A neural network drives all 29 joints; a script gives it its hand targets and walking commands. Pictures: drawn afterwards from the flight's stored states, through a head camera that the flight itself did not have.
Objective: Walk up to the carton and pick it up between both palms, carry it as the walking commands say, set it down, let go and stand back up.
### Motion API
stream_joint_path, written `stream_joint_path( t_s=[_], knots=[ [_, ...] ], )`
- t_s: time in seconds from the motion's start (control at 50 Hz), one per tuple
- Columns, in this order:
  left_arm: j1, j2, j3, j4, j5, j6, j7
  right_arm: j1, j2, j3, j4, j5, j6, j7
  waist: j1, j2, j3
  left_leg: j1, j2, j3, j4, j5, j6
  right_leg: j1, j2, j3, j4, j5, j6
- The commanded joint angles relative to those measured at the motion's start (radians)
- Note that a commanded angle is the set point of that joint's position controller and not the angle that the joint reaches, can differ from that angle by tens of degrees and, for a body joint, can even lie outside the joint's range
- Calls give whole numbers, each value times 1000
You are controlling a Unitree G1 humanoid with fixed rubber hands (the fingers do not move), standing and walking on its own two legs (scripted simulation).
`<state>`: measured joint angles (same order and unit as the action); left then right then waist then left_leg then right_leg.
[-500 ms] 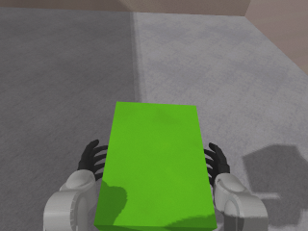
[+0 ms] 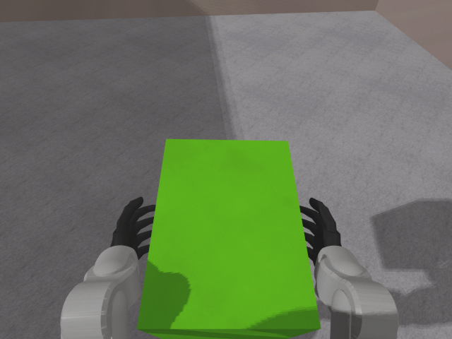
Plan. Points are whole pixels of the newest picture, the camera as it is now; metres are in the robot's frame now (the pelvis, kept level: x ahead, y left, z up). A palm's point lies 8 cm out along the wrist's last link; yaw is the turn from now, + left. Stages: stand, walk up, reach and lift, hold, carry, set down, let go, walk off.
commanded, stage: carry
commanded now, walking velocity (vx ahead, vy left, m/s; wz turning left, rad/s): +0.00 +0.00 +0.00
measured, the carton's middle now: (225, 246) +0.28 +0.00 +0.03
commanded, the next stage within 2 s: none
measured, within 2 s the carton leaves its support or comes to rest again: neither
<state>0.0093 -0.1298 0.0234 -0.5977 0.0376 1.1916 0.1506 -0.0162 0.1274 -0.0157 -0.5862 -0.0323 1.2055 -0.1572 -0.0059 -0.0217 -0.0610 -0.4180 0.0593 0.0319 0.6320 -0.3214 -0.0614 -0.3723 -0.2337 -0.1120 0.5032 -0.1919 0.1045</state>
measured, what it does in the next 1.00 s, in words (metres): steps to the left: left foot, then right foot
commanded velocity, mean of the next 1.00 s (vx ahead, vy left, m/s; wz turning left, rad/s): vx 0.00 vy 0.00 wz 0.00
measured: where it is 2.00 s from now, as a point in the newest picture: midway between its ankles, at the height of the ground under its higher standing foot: outside the picture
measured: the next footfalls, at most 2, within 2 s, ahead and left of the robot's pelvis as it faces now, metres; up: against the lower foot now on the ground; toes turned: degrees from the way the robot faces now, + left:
left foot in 0.04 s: +0.06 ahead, +0.21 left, +0.00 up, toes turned -23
right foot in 0.38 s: -0.01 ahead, +0.01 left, +0.00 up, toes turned -7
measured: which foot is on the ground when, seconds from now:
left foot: up 0.00-0.02, down 0.04-1.00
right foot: down 0.00-0.04, up 0.06-0.36, down 0.38-1.00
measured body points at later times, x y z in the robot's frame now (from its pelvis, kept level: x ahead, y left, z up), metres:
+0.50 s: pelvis -0.03 +0.12 +0.00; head -0.06 +0.11 +0.45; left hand +0.23 +0.24 +0.09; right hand +0.20 -0.05 +0.08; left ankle +0.02 +0.18 -0.74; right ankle -0.05 +0.02 -0.74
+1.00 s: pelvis -0.03 +0.12 +0.00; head -0.06 +0.13 +0.45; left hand +0.23 +0.26 +0.08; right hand +0.21 -0.04 +0.08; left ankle +0.02 +0.18 -0.74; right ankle -0.05 +0.02 -0.74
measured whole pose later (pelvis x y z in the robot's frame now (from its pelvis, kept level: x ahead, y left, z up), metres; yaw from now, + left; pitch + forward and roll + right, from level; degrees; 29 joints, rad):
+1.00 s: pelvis -0.03 +0.12 +0.00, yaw -3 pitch +3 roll +0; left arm -0.05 -0.13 0.04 -0.41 0.06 1.20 0.15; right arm -0.03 0.13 -0.04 -0.41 -0.06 1.18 -0.15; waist 0.00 0.00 -0.13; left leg -0.34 -0.02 0.17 0.43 -0.16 0.09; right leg -0.27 -0.04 -0.13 0.49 -0.27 -0.01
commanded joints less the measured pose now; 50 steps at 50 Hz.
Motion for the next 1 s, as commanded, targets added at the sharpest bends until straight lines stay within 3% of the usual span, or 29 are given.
stream_joint_path(
  t_s=[0.0, 0.02, 0.04, 0.06, 0.08, 0.1, 0.12, 0.2, 0.26, 0.3, 0.34, 0.36, 0.38, 0.4, 0.44, 0.5, 0.58, 0.86, 0.98],
  knots=[
    [-308, -744, -589, -78, -267, 11, -115, -247, 767, 577, -23, 252, 6, 112, -8, -100, -290, 240, -41, 100, -278, 104, 7, 99, -46, 5, 100, 183, -77],
    [-312, -741, -595, -69, -265, 15, -111, -246, 749, 568, -23, 245, 8, 113, -4, 91, -269, 349, 89, -32, -306, 267, 30, -100, 29, -61, 243, -179, -51],
    [-325, -750, -621, -101, -282, 18, -113, -256, 737, 554, -24, 248, -1, 117, -11, 410, -260, 349, 339, -338, -321, 629, 158, -296, 153, -119, 437, -504, 0],
    [-342, -789, -632, -66, -282, 19, -114, -285, 768, 558, -47, 262, -6, 125, 5, 347, -274, 320, 312, -246, -249, 769, 204, -245, 151, -6, 606, -551, -31],
    [-399, -830, -657, -85, -303, 10, -123, -305, 800, 547, -52, 260, -19, 133, 3, 274, -259, 277, 258, -159, -209, 778, 187, -239, 157, 31, 684, -481, -44],
    [-430, -870, -674, -94, -320, 2, -128, -324, 826, 543, -58, 260, -30, 140, 1, 241, -246, 263, 224, -84, -202, 723, 178, -229, 149, 42, 716, -385, -53],
    [-456, -880, -685, -104, -331, -2, -130, -319, 835, 534, -47, 260, -36, 146, -2, 249, -250, 265, 210, -69, -216, 638, 182, -247, 153, 46, 732, -319, -64],
    [-418, -840, -660, -71, -306, -6, -120, -281, 810, 529, -20, 251, -44, 145, -9, 182, -255, 276, 215, -113, -279, 353, 208, -194, 168, 73, 520, -270, -75],
    [-356, -802, -619, -15, -269, 6, -115, -270, 782, 548, 0, 245, -30, 139, -11, 163, -244, 242, 241, -173, -314, 286, 228, -85, 173, 63, 282, -288, -86],
    [-331, -787, -587, 12, -251, 10, -114, -291, 780, 570, 0, 251, -22, 138, -5, 142, -231, 206, 226, -168, -301, 291, 211, 11, 184, 39, 118, -270, -92],
    [-317, -780, -561, 35, -238, 13, -116, -307, 776, 582, 14, 254, -14, 136, 7, 91, -230, 147, 200, -143, -283, 231, 158, 166, 159, 20, -103, -93, -92],
    [-322, -781, -553, 44, -235, 14, -119, -314, 783, 588, 22, 254, -12, 135, 4, 45, -223, 115, 173, -124, -267, 178, 121, 227, 109, 41, -135, -61, -91],
    [-333, -791, -551, 49, -234, 10, -121, -347, 783, 606, -11, 256, -11, 135, 6, -55, -190, 81, 116, -74, -260, 136, 87, 196, 42, 107, -131, -58, -112],
    [-364, -812, -553, 48, -240, 4, -124, -411, 799, 625, -48, 277, -10, 141, 1, -109, -162, 119, 88, -48, -246, 88, 72, 102, 15, 145, -168, -122, -127],
    [-384, -821, -554, 43, -246, 5, -124, -428, 815, 624, -35, 284, -6, 144, -1, -51, -135, 164, 90, -54, -262, 77, 69, 19, 27, 132, -183, -205, -126],
    [-389, -804, -561, 42, -248, 13, -119, -387, 805, 598, 14, 272, 1, 141, 1, 21, -159, 161, 127, -88, -325, 56, 77, 68, 74, 80, -121, -123, -116],
    [-409, -802, -580, 43, -260, 21, -121, -363, 798, 567, 52, 252, 2, 140, 4, 57, -174, 162, 133, -92, -356, 40, 83, 86, 92, 70, -89, -96, -119],
    [-426, -820, -587, 55, -270, 7, -130, -380, 810, 563, 54, 244, -19, 143, 9, 47, -206, 177, 122, -80, -336, 110, 94, 108, 108, 65, -74, -73, -125],
    [-436, -792, -542, 132, -236, -32, -136, -400, 786, 528, 135, 219, -56, 151, 9, 39, -203, 184, 112, -67, -310, 151, 91, 105, 99, 75, -82, -59, -130]
  ],
)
